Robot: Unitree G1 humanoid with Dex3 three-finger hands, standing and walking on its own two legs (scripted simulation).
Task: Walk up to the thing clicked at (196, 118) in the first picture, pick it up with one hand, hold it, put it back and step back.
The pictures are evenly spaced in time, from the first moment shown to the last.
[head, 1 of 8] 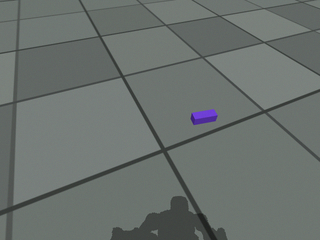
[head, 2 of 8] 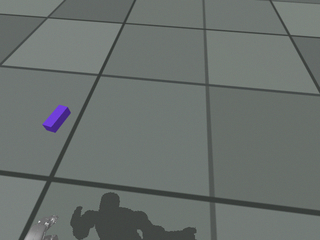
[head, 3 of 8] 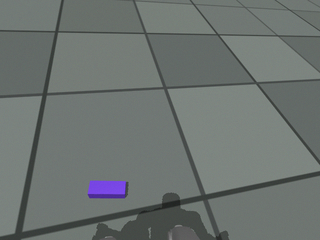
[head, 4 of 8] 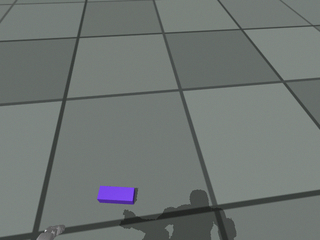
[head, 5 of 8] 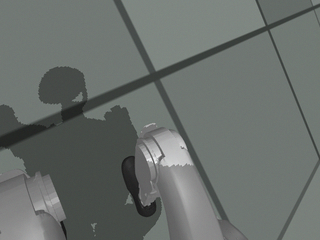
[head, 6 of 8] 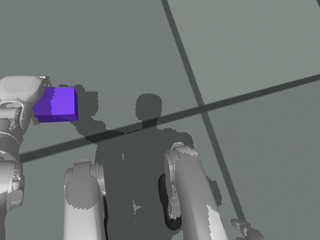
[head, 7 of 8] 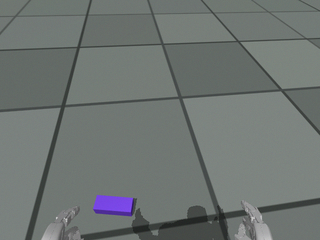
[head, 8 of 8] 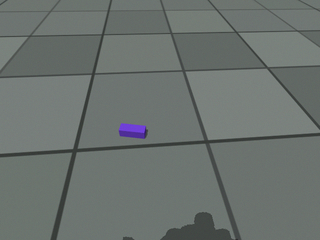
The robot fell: no
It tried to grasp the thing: yes
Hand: left
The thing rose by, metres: 0.66
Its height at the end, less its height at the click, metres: +0.00
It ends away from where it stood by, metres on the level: 0.02
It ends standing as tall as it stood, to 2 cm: yes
